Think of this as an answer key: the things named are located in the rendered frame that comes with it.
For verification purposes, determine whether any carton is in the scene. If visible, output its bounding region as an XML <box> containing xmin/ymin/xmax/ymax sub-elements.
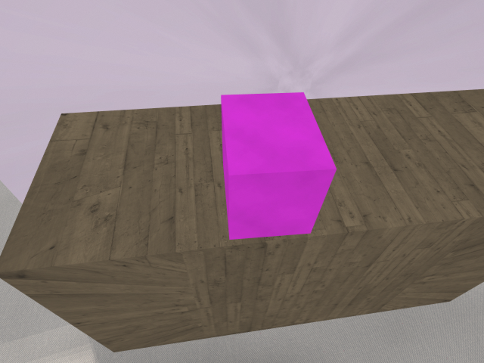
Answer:
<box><xmin>221</xmin><ymin>92</ymin><xmax>337</xmax><ymax>240</ymax></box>

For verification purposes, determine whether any pedestal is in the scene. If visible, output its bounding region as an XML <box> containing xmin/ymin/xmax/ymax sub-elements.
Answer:
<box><xmin>0</xmin><ymin>89</ymin><xmax>484</xmax><ymax>352</ymax></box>

